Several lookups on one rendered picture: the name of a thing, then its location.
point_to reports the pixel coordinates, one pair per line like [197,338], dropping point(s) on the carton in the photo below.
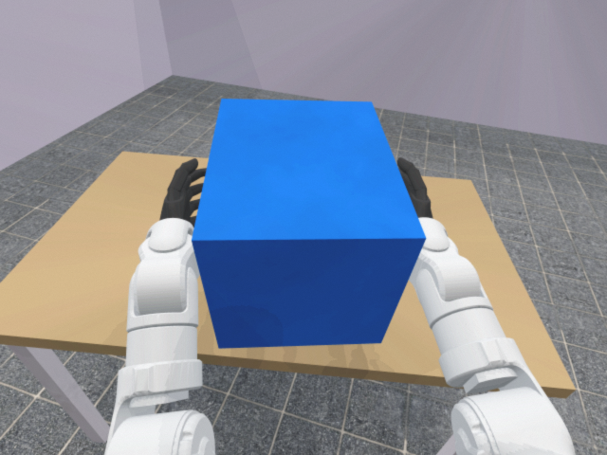
[305,232]

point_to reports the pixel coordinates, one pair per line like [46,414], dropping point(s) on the right robot upper arm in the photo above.
[511,422]

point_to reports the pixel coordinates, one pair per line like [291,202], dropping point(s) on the robot left hand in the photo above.
[177,202]

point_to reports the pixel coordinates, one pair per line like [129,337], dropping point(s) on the table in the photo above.
[70,293]

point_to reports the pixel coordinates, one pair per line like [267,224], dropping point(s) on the left robot upper arm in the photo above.
[185,432]

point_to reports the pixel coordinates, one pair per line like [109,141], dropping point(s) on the right robot forearm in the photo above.
[475,353]

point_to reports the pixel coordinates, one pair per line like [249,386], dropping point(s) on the robot right hand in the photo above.
[416,188]

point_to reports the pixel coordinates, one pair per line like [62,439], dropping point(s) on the left robot forearm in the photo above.
[161,352]

